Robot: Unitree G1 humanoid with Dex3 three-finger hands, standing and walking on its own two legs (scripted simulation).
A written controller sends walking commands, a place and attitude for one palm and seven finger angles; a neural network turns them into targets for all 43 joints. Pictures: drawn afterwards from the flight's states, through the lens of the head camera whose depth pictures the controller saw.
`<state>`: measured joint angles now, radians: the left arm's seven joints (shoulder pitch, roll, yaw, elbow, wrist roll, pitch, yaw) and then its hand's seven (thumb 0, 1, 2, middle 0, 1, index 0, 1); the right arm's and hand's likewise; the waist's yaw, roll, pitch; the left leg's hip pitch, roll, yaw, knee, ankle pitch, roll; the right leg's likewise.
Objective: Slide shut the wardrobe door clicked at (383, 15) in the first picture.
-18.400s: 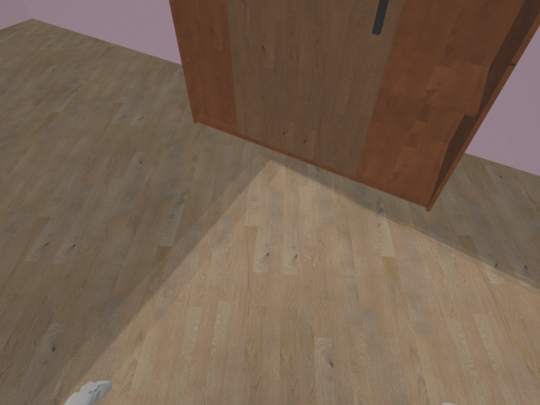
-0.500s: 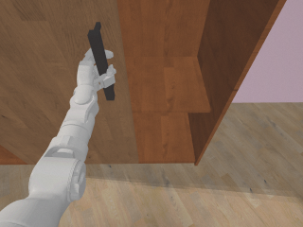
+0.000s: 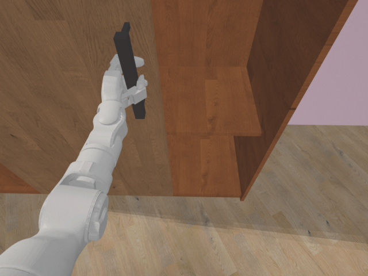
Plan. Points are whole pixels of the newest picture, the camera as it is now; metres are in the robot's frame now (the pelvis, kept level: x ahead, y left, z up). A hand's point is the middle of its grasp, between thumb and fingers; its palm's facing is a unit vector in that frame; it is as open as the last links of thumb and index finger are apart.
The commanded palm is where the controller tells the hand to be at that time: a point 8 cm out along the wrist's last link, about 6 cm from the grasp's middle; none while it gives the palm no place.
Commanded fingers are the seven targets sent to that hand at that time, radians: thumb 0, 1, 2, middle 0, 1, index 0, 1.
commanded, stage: tug the door sideways, standing still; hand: left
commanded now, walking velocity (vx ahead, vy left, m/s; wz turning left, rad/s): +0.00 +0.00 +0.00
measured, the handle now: (134, 76) +0.53 +0.13 +0.13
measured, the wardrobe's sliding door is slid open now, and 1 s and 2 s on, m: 0.38 0.34 0.09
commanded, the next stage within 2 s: step sideways, sliding the door along in 0.02 s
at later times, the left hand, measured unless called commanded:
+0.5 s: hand (143, 90) +0.48 +0.10 +0.14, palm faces +0.11 -0.98 -0.15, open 6.2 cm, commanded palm +0.46 +0.12 +0.14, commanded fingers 0.00 0.90 0.90 -0.45 -1.40 -0.45 -1.40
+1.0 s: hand (160, 88) +0.48 +0.06 +0.14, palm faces +0.28 -0.95 -0.15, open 6.4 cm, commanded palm +0.46 +0.04 +0.14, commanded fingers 0.00 0.90 0.90 -0.45 -1.40 -0.45 -1.40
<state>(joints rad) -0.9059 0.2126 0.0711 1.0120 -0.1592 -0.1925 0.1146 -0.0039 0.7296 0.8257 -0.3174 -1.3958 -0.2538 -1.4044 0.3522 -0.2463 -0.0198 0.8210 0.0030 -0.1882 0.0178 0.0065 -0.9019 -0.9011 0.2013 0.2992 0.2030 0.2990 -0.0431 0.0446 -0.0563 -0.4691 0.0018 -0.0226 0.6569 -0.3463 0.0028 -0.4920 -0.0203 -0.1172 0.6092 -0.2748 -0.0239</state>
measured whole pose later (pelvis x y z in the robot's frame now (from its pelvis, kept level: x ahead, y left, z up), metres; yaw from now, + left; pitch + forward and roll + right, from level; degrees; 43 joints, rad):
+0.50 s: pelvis +0.01 -0.03 -0.01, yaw -4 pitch +1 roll +0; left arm -0.83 0.30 0.12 0.85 -0.15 -0.07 0.08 -0.03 0.70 0.82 -0.37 -1.35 -0.24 -1.40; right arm 0.25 -0.25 0.00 0.73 0.02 -0.07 -0.08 0.01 -0.90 -0.90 0.20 0.30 0.20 0.30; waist 0.01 0.08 0.10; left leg -0.30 0.07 0.03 0.70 -0.41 -0.04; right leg -0.37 0.05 -0.06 0.68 -0.33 -0.06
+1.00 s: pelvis +0.07 -0.14 +0.01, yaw +8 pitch +1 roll +0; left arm -0.70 0.22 0.05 0.51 -0.13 0.00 0.12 -0.01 0.70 0.85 -0.39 -1.32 -0.19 -1.40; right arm 0.15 -0.26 -0.02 0.67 0.05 -0.07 -0.07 0.01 -0.90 -0.90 0.20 0.30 0.20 0.30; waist 0.07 0.08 0.18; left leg -0.26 0.15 0.02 0.62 -0.24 -0.04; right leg -0.30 0.03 -0.10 0.55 -0.27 -0.07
